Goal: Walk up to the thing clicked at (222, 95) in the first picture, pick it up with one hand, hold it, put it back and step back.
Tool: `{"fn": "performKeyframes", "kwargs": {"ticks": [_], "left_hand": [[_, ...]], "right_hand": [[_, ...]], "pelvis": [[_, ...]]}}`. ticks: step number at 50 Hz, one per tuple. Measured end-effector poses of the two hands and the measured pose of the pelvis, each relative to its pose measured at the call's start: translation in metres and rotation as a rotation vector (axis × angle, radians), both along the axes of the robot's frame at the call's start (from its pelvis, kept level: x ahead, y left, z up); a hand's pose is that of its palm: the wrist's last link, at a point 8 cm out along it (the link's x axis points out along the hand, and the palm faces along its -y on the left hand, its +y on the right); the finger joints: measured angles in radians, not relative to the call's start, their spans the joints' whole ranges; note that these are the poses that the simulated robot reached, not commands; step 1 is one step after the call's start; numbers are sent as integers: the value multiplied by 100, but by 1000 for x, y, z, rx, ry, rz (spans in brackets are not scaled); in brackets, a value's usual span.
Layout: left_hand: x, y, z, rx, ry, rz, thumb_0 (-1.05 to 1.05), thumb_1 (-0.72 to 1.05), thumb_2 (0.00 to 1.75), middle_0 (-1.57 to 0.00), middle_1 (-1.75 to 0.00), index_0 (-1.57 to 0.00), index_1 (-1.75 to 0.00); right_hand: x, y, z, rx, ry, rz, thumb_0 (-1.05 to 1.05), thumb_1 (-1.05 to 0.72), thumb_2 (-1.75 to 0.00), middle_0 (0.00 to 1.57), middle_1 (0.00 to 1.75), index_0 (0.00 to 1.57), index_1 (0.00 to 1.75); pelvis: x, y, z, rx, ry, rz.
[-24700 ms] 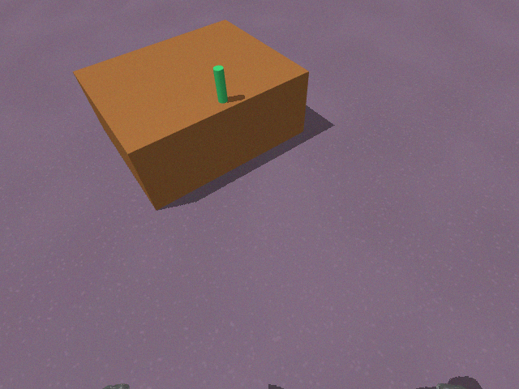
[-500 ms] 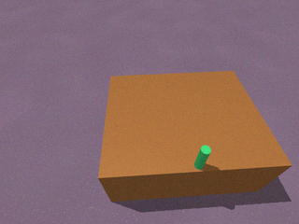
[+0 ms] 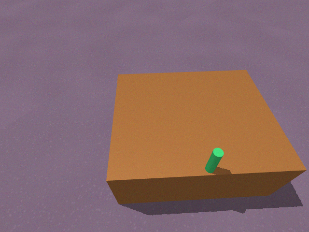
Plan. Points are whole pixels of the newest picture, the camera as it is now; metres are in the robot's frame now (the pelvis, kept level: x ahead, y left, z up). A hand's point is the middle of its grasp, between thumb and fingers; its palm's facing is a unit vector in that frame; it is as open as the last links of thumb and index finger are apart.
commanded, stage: home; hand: right
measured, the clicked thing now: (213, 161) +0.44 -0.24 -0.31
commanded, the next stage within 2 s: stand in 0.50 s
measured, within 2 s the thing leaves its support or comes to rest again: neither
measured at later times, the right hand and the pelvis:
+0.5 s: hand out of the picture +0.09 -0.25 -0.15, palm faces -0.02 +0.93 -0.37, open 17.5 cm; pelvis +0.02 +0.00 +0.00, yaw +0 degrees
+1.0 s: hand out of the picture +0.10 -0.25 -0.15, palm faces -0.02 +0.93 -0.36, open 10.4 cm; pelvis +0.02 +0.00 +0.00, yaw +1 degrees
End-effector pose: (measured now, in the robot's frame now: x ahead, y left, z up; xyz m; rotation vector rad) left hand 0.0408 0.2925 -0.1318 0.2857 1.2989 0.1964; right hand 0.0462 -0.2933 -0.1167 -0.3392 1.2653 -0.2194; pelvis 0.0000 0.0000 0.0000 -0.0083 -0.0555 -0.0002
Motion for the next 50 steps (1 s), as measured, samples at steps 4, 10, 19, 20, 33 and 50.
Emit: {"fn": "performKeyframes", "kwargs": {"ticks": [4, 10, 19, 20, 33, 50], "left_hand": [[4, 1, 0, -1, 0, 0, 0, 90, 90, -20, -31, -20, -30], [15, 2, 1, -3, -15, -7, 0, 90, 90, -20, -31, -20, -30], [30, 2, 3, -2, -32, -13, 0, 90, 90, -20, -31, -21, -30], [31, 3, 3, -2, -33, -14, 0, 90, 90, -20, -31, -21, -30], [40, 3, 6, 6, -36, -13, 0, 90, 90, -20, -31, -21, -30], [44, 1, 10, 10, -53, -8, 0, 90, 90, -20, -30, -20, -30]], "right_hand": [[9, 3, 1, 3, -14, 5, -1, 53, -5, 6, 5, 6, 5], [21, 5, 2, 6, -30, 9, -1, 54, -5, 6, 5, 6, 5], [31, 3, 3, 2, -30, 10, -1, 54, -5, 6, 5, 6, 5], [32, 3, 3, 1, -28, 9, -1, 54, -5, 6, 5, 6, 5], [40, -1, 2, 4, -25, 5, -1, 53, -6, 6, 6, 6, 5], [45, -2, 1, 14, -32, 9, 0, -39, -77, 19, 28, 20, 28]], "pelvis": [[3, 2, 0, 2, 0, -2], [7, 4, 1, 4, 5, -1], [12, 5, 2, 5, 14, 3], [13, 5, 2, 6, 15, 3], [19, 4, 2, 7, 20, 7], [21, 1, 3, 7, 20, 11]]}}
